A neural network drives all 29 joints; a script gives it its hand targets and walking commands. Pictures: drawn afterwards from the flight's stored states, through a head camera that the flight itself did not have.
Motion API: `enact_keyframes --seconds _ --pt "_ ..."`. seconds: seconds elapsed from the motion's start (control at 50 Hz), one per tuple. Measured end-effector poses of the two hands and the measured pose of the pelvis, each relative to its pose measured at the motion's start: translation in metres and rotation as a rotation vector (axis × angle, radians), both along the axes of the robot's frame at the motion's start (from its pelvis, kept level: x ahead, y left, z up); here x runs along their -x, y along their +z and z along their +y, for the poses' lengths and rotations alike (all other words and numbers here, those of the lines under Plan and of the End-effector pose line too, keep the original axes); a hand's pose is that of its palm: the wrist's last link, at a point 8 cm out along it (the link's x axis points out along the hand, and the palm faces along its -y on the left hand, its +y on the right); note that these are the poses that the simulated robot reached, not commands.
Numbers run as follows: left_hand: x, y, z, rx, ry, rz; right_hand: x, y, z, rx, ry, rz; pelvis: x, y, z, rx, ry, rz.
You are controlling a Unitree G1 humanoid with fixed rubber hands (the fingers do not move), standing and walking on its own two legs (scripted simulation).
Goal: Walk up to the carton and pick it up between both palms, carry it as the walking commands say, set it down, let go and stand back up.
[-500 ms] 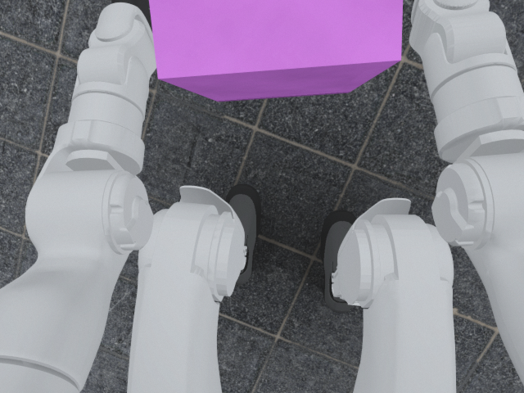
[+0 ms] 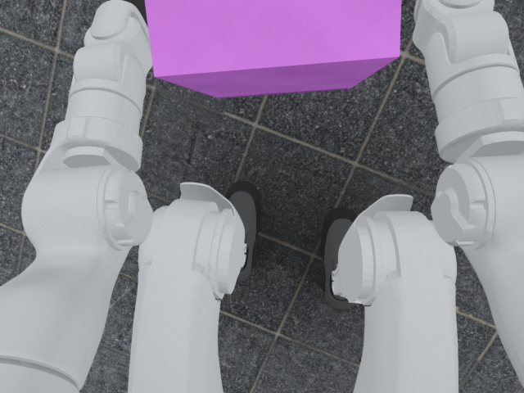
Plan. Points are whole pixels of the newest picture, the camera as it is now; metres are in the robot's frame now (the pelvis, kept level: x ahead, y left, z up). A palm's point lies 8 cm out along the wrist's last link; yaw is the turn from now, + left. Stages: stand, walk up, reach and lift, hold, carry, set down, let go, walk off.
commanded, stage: set down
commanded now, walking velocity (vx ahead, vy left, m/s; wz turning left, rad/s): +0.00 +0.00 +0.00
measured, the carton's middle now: (275, 8) +0.55 +0.05 -0.22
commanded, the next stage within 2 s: let go in 1.88 s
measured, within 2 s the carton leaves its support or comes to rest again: neither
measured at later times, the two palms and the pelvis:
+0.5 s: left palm (123, 13) +0.52 +0.23 -0.16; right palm out of the picture +0.57 -0.15 -0.16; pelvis +0.01 +0.01 +0.01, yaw +0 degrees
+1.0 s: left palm out of the picture +0.52 +0.24 -0.04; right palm out of the picture +0.58 -0.16 -0.03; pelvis +0.01 +0.01 +0.08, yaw +0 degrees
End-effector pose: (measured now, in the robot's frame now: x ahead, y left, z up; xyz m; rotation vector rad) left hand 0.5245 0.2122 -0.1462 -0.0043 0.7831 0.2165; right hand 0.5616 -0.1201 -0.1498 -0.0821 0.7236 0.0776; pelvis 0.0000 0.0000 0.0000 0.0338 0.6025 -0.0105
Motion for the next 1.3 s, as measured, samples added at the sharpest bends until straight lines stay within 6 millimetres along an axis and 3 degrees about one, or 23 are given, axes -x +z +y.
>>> enact_keyframes --seconds 0.22,0.42,0.64,0.86,1.3 --pt "0.004 -0.006 0.004 -0.005 0.058 -0.030 -0.004 -0.004 -0.003 0.037 -0.042 -0.014 0.000 0.011 0.003 0.004 0.003 0.019" --pt "0.003 -0.012 0.008 -0.023 0.052 -0.034 -0.006 -0.004 -0.028 0.061 -0.084 -0.017 -0.005 0.013 0.010 0.013 0.001 0.055" --pt "0.004 0.000 0.028 -0.040 0.074 -0.068 -0.008 0.003 -0.038 0.063 -0.082 -0.045 -0.006 0.014 0.009 0.013 0.008 0.051" --pt "0.002 0.065 0.032 -0.032 0.083 -0.110 -0.018 0.073 -0.040 0.064 -0.081 -0.080 -0.010 0.046 0.005 0.014 0.011 0.080" --pt "-0.002 0.204 0.038 -0.016 0.061 -0.149 -0.021 0.209 -0.051 0.068 -0.060 -0.089 -0.023 0.153 0.007 0.021 0.012 0.202"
